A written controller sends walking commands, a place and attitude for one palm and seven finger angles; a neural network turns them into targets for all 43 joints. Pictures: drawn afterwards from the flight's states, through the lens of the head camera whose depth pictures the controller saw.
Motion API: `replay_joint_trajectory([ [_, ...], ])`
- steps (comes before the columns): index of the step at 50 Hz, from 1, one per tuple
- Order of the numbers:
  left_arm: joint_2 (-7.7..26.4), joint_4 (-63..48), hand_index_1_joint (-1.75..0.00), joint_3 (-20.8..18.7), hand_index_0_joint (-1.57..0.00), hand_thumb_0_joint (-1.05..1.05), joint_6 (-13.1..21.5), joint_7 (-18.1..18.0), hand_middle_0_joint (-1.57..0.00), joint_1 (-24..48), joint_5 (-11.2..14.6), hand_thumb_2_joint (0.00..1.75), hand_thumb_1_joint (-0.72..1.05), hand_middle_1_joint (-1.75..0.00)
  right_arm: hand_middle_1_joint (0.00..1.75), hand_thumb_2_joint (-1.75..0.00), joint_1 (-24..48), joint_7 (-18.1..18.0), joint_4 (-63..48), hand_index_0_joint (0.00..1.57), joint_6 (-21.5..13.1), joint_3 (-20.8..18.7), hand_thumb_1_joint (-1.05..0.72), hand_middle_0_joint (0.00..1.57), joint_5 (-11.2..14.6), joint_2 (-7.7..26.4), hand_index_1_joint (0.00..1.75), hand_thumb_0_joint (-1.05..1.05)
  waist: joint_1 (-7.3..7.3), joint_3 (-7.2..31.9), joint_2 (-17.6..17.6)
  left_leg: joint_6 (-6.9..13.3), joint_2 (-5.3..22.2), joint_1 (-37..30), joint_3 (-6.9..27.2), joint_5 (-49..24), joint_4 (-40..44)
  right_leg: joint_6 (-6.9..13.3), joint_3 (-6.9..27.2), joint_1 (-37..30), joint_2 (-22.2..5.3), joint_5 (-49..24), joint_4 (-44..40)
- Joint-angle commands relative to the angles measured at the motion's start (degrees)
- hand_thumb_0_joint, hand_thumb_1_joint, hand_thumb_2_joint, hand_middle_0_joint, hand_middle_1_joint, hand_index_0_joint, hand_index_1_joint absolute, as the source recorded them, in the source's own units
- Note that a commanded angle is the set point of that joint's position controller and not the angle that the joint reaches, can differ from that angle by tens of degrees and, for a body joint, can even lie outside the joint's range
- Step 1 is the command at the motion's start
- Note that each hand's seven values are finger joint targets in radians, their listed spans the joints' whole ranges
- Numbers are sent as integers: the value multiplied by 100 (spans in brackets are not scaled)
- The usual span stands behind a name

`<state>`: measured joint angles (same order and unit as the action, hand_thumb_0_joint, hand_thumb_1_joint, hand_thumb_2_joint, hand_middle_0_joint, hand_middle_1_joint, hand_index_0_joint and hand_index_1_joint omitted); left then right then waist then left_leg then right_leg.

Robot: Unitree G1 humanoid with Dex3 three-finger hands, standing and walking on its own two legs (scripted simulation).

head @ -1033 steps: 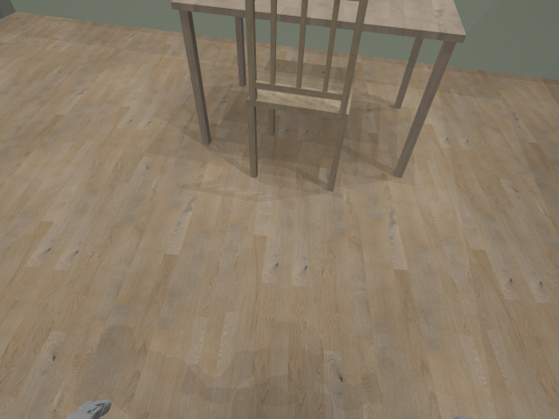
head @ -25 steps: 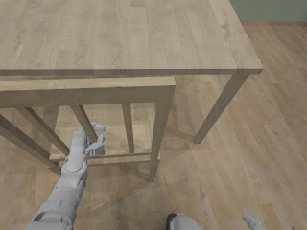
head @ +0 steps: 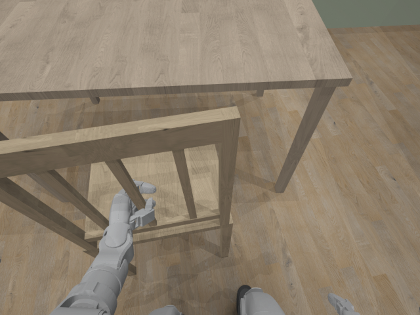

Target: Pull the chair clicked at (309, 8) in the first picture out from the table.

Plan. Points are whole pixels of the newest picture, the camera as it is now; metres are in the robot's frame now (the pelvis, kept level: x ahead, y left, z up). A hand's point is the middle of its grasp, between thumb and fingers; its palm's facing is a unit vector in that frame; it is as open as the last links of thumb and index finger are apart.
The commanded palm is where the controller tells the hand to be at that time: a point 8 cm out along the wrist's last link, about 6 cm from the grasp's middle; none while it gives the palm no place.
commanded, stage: step backward, pulling the chair out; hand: left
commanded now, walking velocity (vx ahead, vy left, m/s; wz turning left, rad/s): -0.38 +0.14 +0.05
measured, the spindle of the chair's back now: (136, 197) +0.35 +0.16 -0.04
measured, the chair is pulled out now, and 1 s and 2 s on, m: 0.14 0.24 0.35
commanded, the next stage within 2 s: none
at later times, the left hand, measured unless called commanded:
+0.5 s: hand (150, 241) +0.26 +0.13 -0.07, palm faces +0.04 -0.98 -0.18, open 5.1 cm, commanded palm +0.25 +0.18 -0.06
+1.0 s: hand (147, 259) +0.23 +0.13 -0.07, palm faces +0.04 -0.98 -0.21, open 5.2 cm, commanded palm +0.21 +0.18 -0.06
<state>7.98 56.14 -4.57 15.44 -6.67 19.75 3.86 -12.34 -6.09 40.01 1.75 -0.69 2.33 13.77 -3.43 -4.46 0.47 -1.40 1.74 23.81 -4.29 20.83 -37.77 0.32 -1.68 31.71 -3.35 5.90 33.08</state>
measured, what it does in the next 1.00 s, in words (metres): walks backwards: right foot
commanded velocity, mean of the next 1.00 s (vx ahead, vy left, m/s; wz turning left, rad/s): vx -0.38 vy -0.01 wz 0.04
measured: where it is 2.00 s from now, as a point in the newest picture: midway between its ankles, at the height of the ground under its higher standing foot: outside the picture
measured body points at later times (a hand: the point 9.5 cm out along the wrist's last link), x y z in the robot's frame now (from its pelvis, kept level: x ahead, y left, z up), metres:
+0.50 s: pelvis -0.07 +0.01 +0.00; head -0.01 -0.01 +0.44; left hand +0.26 +0.18 -0.05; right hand +0.04 -0.24 -0.14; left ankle +0.01 +0.14 -0.72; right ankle +0.02 -0.12 -0.72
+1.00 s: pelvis -0.10 +0.00 +0.00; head -0.03 -0.02 +0.44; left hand +0.22 +0.18 -0.05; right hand +0.00 -0.25 -0.14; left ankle -0.01 +0.13 -0.71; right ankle -0.03 -0.12 -0.72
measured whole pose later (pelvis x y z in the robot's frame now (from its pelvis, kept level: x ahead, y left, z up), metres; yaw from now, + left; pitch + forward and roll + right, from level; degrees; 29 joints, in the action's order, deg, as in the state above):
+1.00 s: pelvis -0.10 +0.00 +0.00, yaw -2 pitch +1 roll +0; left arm 9.3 54.8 -2.5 13.7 -6.8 20.6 2.9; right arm -10.6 -6.2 41.5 -1.7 0.6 1.1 12.2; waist -2.5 -8.5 1.8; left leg -1.9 3.6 29.2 -2.4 20.0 -42.0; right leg 0.7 -1.5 25.5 -1.1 13.1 37.7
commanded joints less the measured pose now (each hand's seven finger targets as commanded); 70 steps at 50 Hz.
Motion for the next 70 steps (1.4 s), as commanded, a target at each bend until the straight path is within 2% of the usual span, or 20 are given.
replay_joint_trajectory([
  [1,1223,-802,-145,115,-50,0,187,-161,-50,1419,-378,90,90,-145,30,-90,-366,14,-360,20,-248,-296,-90,20,10,751,30,0,136,2219,-777,49,-74,-433,346,682,-179,486,1571,-1538,-1541,814,-1730],
  [4,1107,-840,-145,208,-50,0,117,-168,-50,1381,-374,90,90,-145,30,-90,-409,9,-309,20,-286,-258,-90,20,40,822,30,0,20,2340,-644,107,66,-658,473,152,739,299,1028,-1678,-1274,359,-1307],
  [9,589,-1281,-145,655,-50,0,86,-113,-50,1375,-300,90,90,-145,30,-90,16,-45,-851,20,-270,-177,-90,20,69,895,30,0,266,1683,1192,579,1206,841,1198,1044,2149,-23,96,-1867,-57,1569,882],
  [12,583,-1601,-145,617,-50,0,46,-110,-50,1883,-233,90,90,-145,30,-90,100,-116,-898,20,-278,-173,-90,20,5,767,30,0,253,1511,914,767,1500,1024,1298,366,1877,-19,171,-1943,12,1146,1508],
  [15,476,-1189,-145,708,-50,0,78,-68,-50,1934,-297,90,90,-145,30,-90,-242,-78,-592,20,-414,-241,-90,20,-59,789,30,0,157,1633,77,410,1032,-80,824,-960,882,53,475,-1567,-204,-44,183],
  [25,1124,-720,-145,289,-50,0,234,-122,-50,1681,-349,90,90,-145,30,-90,-146,-95,-269,20,-456,-250,-90,20,-51,698,30,0,156,2074,-811,60,200,-744,424,190,118,345,1497,-1086,-1241,1118,-1362],
  [27,1168,-697,-145,236,-50,0,203,-147,-50,1589,-371,90,90,-145,30,-90,-100,-97,-281,20,-461,-243,-90,20,-67,766,30,0,150,2006,-574,70,191,-805,487,18,241,365,1369,-1060,-1236,1016,-1369],
  [31,849,-1010,-145,475,-50,0,257,-96,-50,1694,-387,90,90,-145,30,-90,6,-142,-473,20,-480,-168,-90,20,-67,800,30,0,157,1983,214,317,910,-598,983,-949,1299,-56,411,-1294,-266,638,-132],
  [35,590,-1291,-145,622,-50,0,199,-64,-50,1818,-346,90,90,-145,30,-90,227,-104,-731,20,-438,-126,-90,20,-94,786,30,0,265,1546,1346,701,1664,528,1703,1085,2270,49,181,-1546,107,1763,1350],
  [37,721,-1303,-145,491,-50,0,194,-61,-50,1724,-301,90,90,-145,30,-90,96,-128,-644,20,-463,-182,-90,20,-122,784,30,0,246,1685,1036,763,1727,-3,1650,-167,1846,47,206,-1514,91,1447,1121],
  [40,575,-1269,-145,644,-50,0,202,17,-50,1711,-348,90,90,-145,30,-90,-134,-77,-525,20,-553,-207,-90,20,-124,760,30,0,148,1861,762,610,1492,-644,1212,-1326,1144,53,245,-1627,29,587,261],
  [44,899,-1245,-145,372,-50,0,185,17,-50,1544,-378,90,90,-145,30,-90,-30,-94,-489,20,-541,-286,-90,20,-152,810,30,0,192,1675,590,383,1167,-144,909,-194,1054,154,548,-1584,-148,1058,-17],
  [47,1327,-1190,-145,138,-50,0,238,-64,-50,1368,-339,90,90,-145,30,-90,-115,-117,-428,20,-548,-307,-90,20,-114,727,30,0,124,1893,-560,-11,267,-708,356,494,-422,651,1944,-818,-1332,1410,-1302],
  [50,1396,-1138,-145,18,-50,0,100,-91,-50,1417,-437,90,90,-145,30,-90,198,-62,-368,20,-545,-173,-90,20,-177,592,30,0,281,2076,-675,-72,-2,-125,785,691,-1427,937,1971,-1641,-1855,-526,-1248],
  [55,1140,-1107,-145,102,-50,0,-100,-30,-50,1418,-402,90,90,-145,30,-90,-8,-151,-200,20,-521,-92,-90,20,-146,693,30,0,135,2118,-1047,-56,120,-381,781,-162,462,494,1004,-2624,-1342,-2965,-287],
  [58,878,-1414,-145,375,-50,0,-176,-3,-50,1529,-344,90,90,-145,30,-90,-84,-191,-328,20,-430,-224,-90,20,-161,896,30,0,150,2093,29,244,926,-992,1189,-3299,1381,-6,461,-2277,-535,-2347,307],
  [60,578,-1695,-145,603,-50,0,-137,88,-50,1620,-354,90,90,-145,30,-90,-114,-91,-494,20,-327,-249,-90,20,-147,786,30,0,140,2339,513,302,1151,-1393,1001,-4074,983,-34,328,-2209,-353,-1967,367],
  [62,568,-1999,-145,665,-50,0,-129,133,-50,1719,-397,90,90,-145,30,-90,125,-59,-625,20,-243,-220,-90,20,-231,746,30,0,177,2270,1375,292,1212,-826,1040,-3560,1172,-9,216,-2401,-349,-1066,739],
  [64,561,-1976,-145,545,-50,0,-151,100,-50,1198,-387,90,90,-145,30,-90,79,1,-728,20,-212,-265,-90,20,-189,772,30,0,244,2161,1338,322,1258,-642,999,-3296,1069,65,170,-2392,-206,-688,680],
  [70,993,-2013,-145,258,-50,0,-98,59,-50,999,-366,90,90,-145,30,-90,-58,-55,-671,20,-191,-304,-90,20,-170,717,30,0,100,2260,-457,-31,347,-457,464,-420,158,369,1097,-1986,-1063,-1084,-657],
])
